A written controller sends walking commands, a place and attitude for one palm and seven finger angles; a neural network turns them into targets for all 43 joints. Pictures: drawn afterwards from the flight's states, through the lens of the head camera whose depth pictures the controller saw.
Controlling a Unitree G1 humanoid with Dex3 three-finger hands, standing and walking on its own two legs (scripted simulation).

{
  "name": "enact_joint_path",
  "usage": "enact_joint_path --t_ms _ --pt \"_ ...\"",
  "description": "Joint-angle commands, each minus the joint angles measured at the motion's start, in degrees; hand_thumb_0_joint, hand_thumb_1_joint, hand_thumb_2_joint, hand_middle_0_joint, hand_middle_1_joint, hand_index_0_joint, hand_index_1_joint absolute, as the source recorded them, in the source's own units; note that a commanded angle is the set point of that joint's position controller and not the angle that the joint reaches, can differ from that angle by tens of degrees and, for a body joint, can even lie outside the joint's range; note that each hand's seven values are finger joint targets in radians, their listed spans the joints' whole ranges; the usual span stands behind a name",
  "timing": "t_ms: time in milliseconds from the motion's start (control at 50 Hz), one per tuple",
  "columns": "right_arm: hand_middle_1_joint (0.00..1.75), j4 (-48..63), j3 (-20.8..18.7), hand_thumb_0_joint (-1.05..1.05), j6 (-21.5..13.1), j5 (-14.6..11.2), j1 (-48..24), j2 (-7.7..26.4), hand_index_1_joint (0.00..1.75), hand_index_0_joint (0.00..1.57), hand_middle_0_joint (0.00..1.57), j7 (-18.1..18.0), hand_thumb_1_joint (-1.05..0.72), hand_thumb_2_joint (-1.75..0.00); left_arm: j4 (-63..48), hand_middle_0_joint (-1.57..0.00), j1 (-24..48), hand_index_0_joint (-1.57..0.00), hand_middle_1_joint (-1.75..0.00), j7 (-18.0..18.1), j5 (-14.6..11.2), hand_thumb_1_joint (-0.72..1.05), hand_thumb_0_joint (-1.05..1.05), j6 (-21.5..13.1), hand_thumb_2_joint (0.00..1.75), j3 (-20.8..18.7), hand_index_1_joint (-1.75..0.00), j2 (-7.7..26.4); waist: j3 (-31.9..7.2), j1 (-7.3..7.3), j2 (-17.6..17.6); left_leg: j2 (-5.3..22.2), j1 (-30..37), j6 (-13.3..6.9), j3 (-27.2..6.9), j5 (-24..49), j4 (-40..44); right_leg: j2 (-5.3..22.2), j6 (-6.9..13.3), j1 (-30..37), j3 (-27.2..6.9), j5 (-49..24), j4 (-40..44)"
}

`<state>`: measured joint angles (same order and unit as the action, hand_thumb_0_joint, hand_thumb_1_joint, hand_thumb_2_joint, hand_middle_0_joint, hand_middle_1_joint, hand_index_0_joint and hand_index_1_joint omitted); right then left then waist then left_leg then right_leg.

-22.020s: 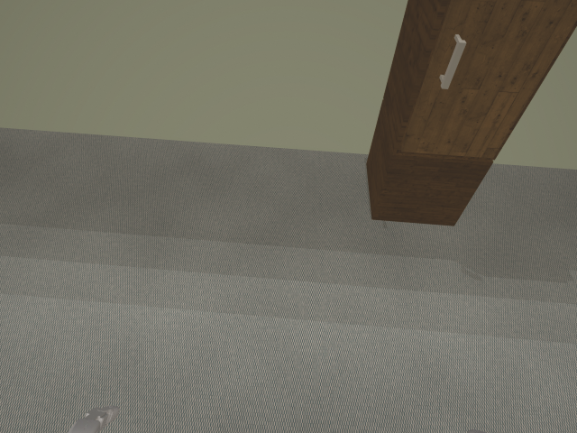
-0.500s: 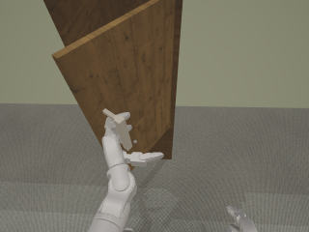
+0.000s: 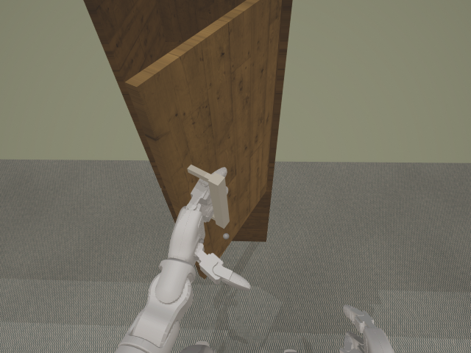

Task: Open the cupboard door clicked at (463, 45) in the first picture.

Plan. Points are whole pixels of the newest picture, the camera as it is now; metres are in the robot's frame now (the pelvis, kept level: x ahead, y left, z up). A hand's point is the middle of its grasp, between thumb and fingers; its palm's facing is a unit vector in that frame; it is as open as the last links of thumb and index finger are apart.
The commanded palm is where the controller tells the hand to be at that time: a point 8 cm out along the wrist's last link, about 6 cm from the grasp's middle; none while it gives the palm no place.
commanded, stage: slide the hand sideways off the handle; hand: left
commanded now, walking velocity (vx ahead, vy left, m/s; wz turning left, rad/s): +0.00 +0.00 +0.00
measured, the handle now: (209, 197) +0.36 +0.06 +0.07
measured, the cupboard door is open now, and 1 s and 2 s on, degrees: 60 59 59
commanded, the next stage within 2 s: draw the hand back to the body in 1.00 s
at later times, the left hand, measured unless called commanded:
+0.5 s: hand (203, 257) +0.26 +0.06 +0.06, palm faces -0.06 -1.00 +0.00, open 16.3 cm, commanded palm +0.23 +0.12 +0.06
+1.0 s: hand (170, 297) +0.20 +0.10 +0.06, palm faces -0.04 -1.00 -0.02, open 16.3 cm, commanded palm +0.18 +0.16 +0.06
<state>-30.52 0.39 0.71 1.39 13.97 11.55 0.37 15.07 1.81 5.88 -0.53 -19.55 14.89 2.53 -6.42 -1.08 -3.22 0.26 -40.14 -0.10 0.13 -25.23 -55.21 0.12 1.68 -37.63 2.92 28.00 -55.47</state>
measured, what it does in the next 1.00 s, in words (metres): stands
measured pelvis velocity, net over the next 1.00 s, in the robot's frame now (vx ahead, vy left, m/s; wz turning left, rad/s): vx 0.00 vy -0.01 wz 0.01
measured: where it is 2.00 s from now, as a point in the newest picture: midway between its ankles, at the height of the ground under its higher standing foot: outside the picture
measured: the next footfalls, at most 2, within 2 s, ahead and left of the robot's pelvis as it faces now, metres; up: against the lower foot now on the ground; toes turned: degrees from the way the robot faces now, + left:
none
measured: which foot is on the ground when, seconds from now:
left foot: down 0.00-1.00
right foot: down 0.00-1.00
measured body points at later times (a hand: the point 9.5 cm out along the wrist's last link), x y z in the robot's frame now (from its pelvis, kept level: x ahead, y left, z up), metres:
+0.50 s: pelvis -0.01 +0.00 +0.00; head +0.03 -0.02 +0.45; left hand +0.26 +0.12 +0.06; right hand +0.16 -0.22 -0.09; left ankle +0.02 +0.12 -0.68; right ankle +0.00 -0.10 -0.68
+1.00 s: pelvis +0.00 -0.01 -0.02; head +0.05 -0.03 +0.43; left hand +0.20 +0.16 +0.06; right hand +0.19 -0.24 -0.09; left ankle +0.02 +0.12 -0.68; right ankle +0.00 -0.10 -0.68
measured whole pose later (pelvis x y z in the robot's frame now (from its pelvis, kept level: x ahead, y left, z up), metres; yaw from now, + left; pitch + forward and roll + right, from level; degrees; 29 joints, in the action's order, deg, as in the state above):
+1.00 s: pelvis +0.00 -0.01 -0.02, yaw +1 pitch +12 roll +0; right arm -23.3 0.5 -3.6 -0.1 15.2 13.1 -1.0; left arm -12.8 -30.8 -5.3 -7.8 -20.3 5.3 7.1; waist -7.7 0.1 -2.9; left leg 0.6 -44.5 0.9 -1.5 -27.9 -60.7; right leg -0.3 2.5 -41.4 4.4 31.0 -60.6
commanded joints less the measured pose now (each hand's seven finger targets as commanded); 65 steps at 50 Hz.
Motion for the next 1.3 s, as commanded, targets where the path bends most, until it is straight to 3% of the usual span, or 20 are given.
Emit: enact_joint_path --t_ms 0,40,80,120,160,220,260,320,380,440,560,680,780,880,940,1000,1080,1160,1220,1280 --pt "0.3 10.1 -1.5 0.0 -3.9 -1.6 -4.2 6.1 0.3 0.2 0.2 -0.5 -0.9 -0.9 -13.0 -0.15 9.0 -0.15 -0.3 -0.3 -6.5 -0.5 0.0 -1.9 0.3 -2.4 -0.3 -7.1 -11.8 -0.04 10.5 -0.7 11.0 -0.9 -1.3 9.9 9.2 -1.1 0.0 5.7 0.5 -14.9 10.7" --pt "0.3 10.4 -1.5 0.0 -3.9 -1.2 -4.0 6.3 0.3 0.2 0.2 0.0 -0.9 -0.9 -14.0 -0.15 8.8 -0.15 -0.3 2.5 -4.2 -0.5 0.0 -1.7 0.3 -3.0 -0.3 -6.0 -10.6 -0.08 10.6 -0.6 9.6 -0.9 -1.3 9.2 9.1 -0.7 -0.2 4.5 0.3 -13.4 10.2" --pt "0.3 10.9 -1.9 0.0 -4.1 -0.5 -3.7 6.1 0.3 0.2 0.2 0.6 -0.9 -0.9 -17.1 -0.15 9.3 -0.15 -0.3 4.6 -0.1 -0.5 0.0 -3.1 0.3 -2.5 -0.3 -4.3 -12.1 -0.02 8.3 -0.6 9.6 -1.1 -1.2 9.6 7.9 -0.4 0.0 2.8 -0.1 -13.1 8.6" --pt "0.3 10.7 -2.0 0.0 -4.0 -0.2 -3.4 6.1 0.3 0.2 0.2 1.2 -0.9 -0.9 -17.2 -0.15 8.9 -0.15 -0.3 5.4 3.4 -0.5 0.0 -4.4 0.3 -1.4 -0.3 -3.7 -11.5 -0.39 6.7 -0.5 8.4 -1.2 -1.3 8.1 6.8 -0.3 0.3 0.6 -0.5 -11.3 7.6" --pt "0.3 11.3 -2.1 0.0 -3.8 -0.3 -3.1 6.1 0.3 0.2 0.2 1.6 -0.9 -0.9 -18.3 -0.15 7.7 -0.15 -0.3 5.0 4.6 -0.5 0.0 -4.9 0.3 -0.1 -0.3 -3.9 -11.6 -0.67 5.6 -0.4 8.3 -1.2 -1.5 6.6 6.7 -0.4 0.5 -0.2 -0.5 -9.4 7.4" --pt "0.3 12.4 -1.9 0.0 -3.8 -0.7 -4.0 6.1 0.3 0.2 0.2 1.2 -0.9 -0.9 -19.1 -0.15 5.1 -0.15 -0.3 3.3 2.5 -0.5 0.0 -4.0 0.3 -0.7 -0.3 -3.3 -12.1 0.37 2.9 -0.8 8.1 -1.1 -1.2 4.1 7.3 -0.6 0.7 0.8 -0.7 -7.4 8.2" --pt "0.3 12.7 -1.7 0.0 -3.5 -1.0 -3.8 6.3 0.3 0.2 0.2 0.6 -0.9 -0.9 -20.3 -0.15 5.1 -0.15 -0.3 2.6 1.0 -0.5 0.0 -2.5 0.3 -2.1 -0.3 -2.2 -13.1 -0.01 5.2 -0.8 8.7 -1.2 -1.3 4.4 7.7 -0.9 0.5 2.0 -0.6 -7.7 8.7" --pt "0.3 13.4 -1.3 0.0 -3.4 -1.1 -4.4 6.2 0.3 0.2 0.2 -0.2 -0.9 -0.9 -22.1 -0.15 2.1 -0.15 -0.3 2.1 -1.2 -0.5 0.0 -1.0 0.3 -4.6 -0.3 -0.5 -12.4 0.71 6.9 -1.1 7.8 -1.3 -0.7 4.7 7.9 -0.8 0.1 4.2 -1.2 -8.3 10.1" --pt "0.3 13.8 -1.3 0.0 -4.1 -1.1 -4.0 6.0 0.3 0.2 0.2 -0.5 -0.9 -0.9 -25.2 -0.15 -1.4 -0.15 -0.3 1.6 -2.1 -0.5 0.0 -1.5 0.3 -4.8 -0.3 -0.5 -12.6 0.69 7.2 -0.9 8.2 -1.3 -0.9 6.6 7.5 -0.8 0.0 4.6 -0.9 -10.8 9.5" --pt "0.3 13.8 -1.3 0.0 -4.7 -1.1 -3.5 6.2 0.3 0.2 0.2 -0.2 -0.9 -0.9 -26.7 -0.15 -5.1 -0.15 -0.3 -0.1 -2.1 -0.5 0.0 -2.5 0.3 -3.4 -0.3 -1.1 -11.1 0.19 6.9 -0.9 7.5 -1.2 -1.1 7.4 6.8 -0.8 0.0 3.9 -1.0 -12.1 9.0" --pt "0.3 14.8 -1.5 0.0 -5.1 -1.3 -2.6 6.5 0.3 0.2 0.2 0.0 -0.9 -0.9 -29.7 -0.15 -14.5 -0.15 -0.3 -2.4 -1.9 -0.5 0.0 -2.7 0.3 -5.9 -0.3 2.5 -10.2 0.57 5.9 -1.1 6.1 -1.2 -0.7 8.5 5.7 -0.7 0.0 4.1 -1.6 -14.2 8.1" --pt "0.3 15.7 -1.7 0.0 -5.9 -1.3 -2.6 6.2 0.3 0.2 0.2 -0.7 -0.9 -0.9 -36.4 -0.15 -20.3 -0.15 -0.3 -4.8 -4.1 -0.5 0.0 -3.3 0.3 -8.7 -0.3 4.8 -11.7 0.55 5.8 -1.4 5.4 -1.3 -0.6 10.3 4.0 -0.5 -0.5 5.4 -2.2 -18.0 7.4" --pt "0.3 15.5 -1.9 0.0 -6.9 -1.5 -2.1 6.4 0.3 0.2 0.2 -1.2 -0.9 -0.9 -38.0 -0.15 -25.5 -0.15 -0.3 -7.6 -6.0 -0.5 0.0 -5.1 0.3 -10.4 -0.3 6.1 -10.6 0.05 5.5 -1.5 3.3 -1.2 -0.8 9.6 2.1 -0.4 -1.0 4.1 -3.0 -18.6 7.0" --pt "0.3 16.1 -2.1 0.0 -7.6 -1.8 -1.6 6.7 0.3 0.2 0.2 -1.3 -0.9 -0.9 -39.5 -0.15 -31.2 -0.15 -0.3 -11.0 -7.3 -0.5 0.0 -5.2 0.3 -10.1 -0.3 6.2 -10.5 0.04 4.3 -1.6 2.4 -1.2 -1.1 10.7 1.1 -0.3 -1.2 3.4 -2.8 -20.4 5.5" --pt "0.3 16.7 -2.3 0.0 -7.6 -1.9 -1.6 6.9 0.3 0.2 0.2 -1.6 -0.9 -0.9 -40.7 -0.15 -32.3 -0.15 -0.3 -11.9 -7.8 -0.5 0.0 -4.7 0.3 -11.6 -0.3 7.8 -10.6 0.29 5.1 -1.6 1.3 -1.1 -1.3 9.6 0.6 -0.3 -1.2 2.9 -3.0 -18.1 5.4" --pt "0.3 16.7 -2.1 0.0 -8.2 -1.8 -1.7 7.0 0.3 0.2 0.2 -2.0 -0.9 -0.9 -42.0 -0.15 -27.6 -0.15 -0.3 -11.5 -7.8 -0.5 0.0 -4.7 0.3 -11.4 -0.3 7.9 -9.4 -0.7 5.5 -1.5 -0.2 -1.3 -1.5 7.3 -0.6 -0.3 -1.2 0.5 -3.4 -13.4 5.7" --pt "0.3 16.9 -2.3 0.0 -8.8 -1.8 -1.6 6.8 0.3 0.2 0.2 -2.2 -0.9 -0.9 -42.4 -0.15 -29.0 -0.15 -0.3 -10.6 -7.9 -0.5 0.0 -5.4 0.3 -12.3 -0.3 8.0 -11.3 0.19 4.8 -1.4 -0.1 -1.2 -1.4 7.3 -1.3 -0.5 -0.9 0.1 -3.4 -12.1 4.9" --pt "0.3 17.6 -2.1 0.0 -8.3 -2.3 -1.4 6.7 0.3 0.2 0.2 -2.7 -0.9 -0.9 -47.5 -0.15 -30.1 -0.15 -0.3 -9.7 -8.1 -0.5 0.0 -3.5 0.3 -17.0 -0.3 13.3 -15.0 1.84 1.8 -1.4 3.2 -1.4 -1.0 9.5 1.2 -0.7 -0.7 4.3 -3.3 -14.0 5.9" --pt "0.3 17.7 -1.5 0.0 -8.1 -3.0 -1.4 6.4 0.3 0.2 0.2 -2.9 -0.9 -0.9 -46.6 -0.15 -31.6 -0.15 -0.3 -10.2 -9.0 -0.5 0.0 -0.6 0.3 -15.7 -0.3 11.2 -11.0 1.06 2.1 -1.4 4.3 -1.4 -1.0 9.0 3.1 -0.9 -1.0 4.4 -2.4 -14.3 7.8" --pt "0.3 17.7 -1.2 0.0 -8.4 -3.5 -2.0 6.9 0.3 0.2 0.2 -3.4 -0.9 -0.9 -44.4 -0.15 -33.1 -0.15 -0.3 -11.4 -10.7 -0.5 0.0 2.2 0.3 -16.0 -0.3 10.4 -7.5 0.59 6.0 -1.3 4.1 -1.4 -1.4 7.3 4.5 -0.9 -1.6 4.9 -2.1 -12.0 10.2"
